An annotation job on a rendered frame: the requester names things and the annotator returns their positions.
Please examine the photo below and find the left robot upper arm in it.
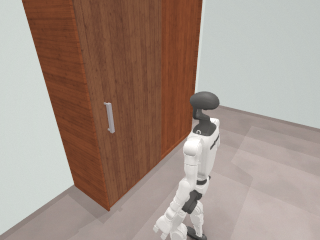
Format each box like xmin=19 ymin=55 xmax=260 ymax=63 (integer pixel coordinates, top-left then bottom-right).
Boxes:
xmin=179 ymin=136 xmax=203 ymax=192

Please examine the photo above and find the left robot hand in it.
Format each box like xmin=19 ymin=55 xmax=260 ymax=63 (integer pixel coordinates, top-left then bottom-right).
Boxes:
xmin=153 ymin=215 xmax=173 ymax=240

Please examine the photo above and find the handle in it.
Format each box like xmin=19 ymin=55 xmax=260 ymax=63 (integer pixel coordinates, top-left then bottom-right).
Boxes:
xmin=104 ymin=102 xmax=115 ymax=133

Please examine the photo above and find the humanoid robot torso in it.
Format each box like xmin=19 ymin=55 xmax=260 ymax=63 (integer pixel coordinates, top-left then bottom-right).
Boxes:
xmin=186 ymin=121 xmax=219 ymax=201

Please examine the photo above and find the wardrobe door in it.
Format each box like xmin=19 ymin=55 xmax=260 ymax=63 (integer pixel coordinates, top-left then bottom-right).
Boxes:
xmin=72 ymin=0 xmax=162 ymax=206
xmin=161 ymin=0 xmax=199 ymax=155

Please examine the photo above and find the robot head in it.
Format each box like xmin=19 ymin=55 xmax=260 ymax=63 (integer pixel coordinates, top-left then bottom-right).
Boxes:
xmin=189 ymin=91 xmax=220 ymax=137

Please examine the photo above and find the left robot forearm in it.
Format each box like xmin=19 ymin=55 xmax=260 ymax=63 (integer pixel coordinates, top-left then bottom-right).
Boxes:
xmin=164 ymin=180 xmax=191 ymax=222

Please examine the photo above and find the right robot upper arm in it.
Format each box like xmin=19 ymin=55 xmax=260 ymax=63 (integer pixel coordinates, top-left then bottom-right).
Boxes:
xmin=210 ymin=118 xmax=220 ymax=148

